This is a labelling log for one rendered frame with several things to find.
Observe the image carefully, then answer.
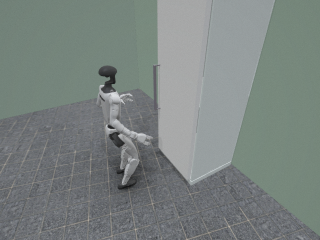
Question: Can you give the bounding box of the robot left upper arm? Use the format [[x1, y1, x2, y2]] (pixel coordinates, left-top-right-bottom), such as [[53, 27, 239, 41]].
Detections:
[[96, 85, 104, 109]]

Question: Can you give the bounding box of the right robot shin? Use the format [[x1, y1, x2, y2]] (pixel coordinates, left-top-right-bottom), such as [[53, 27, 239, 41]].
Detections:
[[122, 158, 140, 185]]

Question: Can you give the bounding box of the handle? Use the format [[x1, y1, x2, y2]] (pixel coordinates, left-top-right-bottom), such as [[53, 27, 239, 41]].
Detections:
[[153, 64, 160, 111]]

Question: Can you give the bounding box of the robot left hand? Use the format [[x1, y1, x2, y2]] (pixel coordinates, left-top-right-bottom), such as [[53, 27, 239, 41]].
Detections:
[[120, 93, 133, 105]]

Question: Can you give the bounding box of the right robot forearm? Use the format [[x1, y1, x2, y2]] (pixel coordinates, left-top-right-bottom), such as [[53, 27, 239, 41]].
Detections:
[[112, 120, 138, 140]]

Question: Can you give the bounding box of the robot right hand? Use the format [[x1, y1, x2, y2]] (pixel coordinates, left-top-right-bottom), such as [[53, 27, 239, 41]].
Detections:
[[136, 133, 153, 145]]

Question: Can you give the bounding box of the robot right thigh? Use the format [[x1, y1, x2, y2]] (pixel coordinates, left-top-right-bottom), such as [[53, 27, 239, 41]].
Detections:
[[112, 133, 138, 164]]

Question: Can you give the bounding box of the robot right upper arm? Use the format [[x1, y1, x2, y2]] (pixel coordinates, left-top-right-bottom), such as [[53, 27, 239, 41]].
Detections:
[[109, 93, 121, 128]]

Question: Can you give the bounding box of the fridge door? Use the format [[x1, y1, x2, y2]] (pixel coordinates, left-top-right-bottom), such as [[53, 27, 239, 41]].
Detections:
[[157, 0, 212, 180]]

